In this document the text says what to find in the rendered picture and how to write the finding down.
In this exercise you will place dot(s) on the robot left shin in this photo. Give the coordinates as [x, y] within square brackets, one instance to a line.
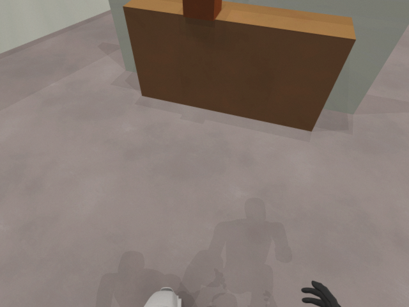
[167, 289]

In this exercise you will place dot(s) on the left robot thigh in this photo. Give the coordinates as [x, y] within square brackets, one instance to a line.
[163, 299]

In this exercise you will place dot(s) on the robot right hand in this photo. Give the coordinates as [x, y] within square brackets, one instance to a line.
[326, 298]

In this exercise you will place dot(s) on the pedestal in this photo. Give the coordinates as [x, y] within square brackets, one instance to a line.
[269, 64]

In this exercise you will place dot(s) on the carton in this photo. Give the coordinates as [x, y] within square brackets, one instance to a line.
[202, 9]

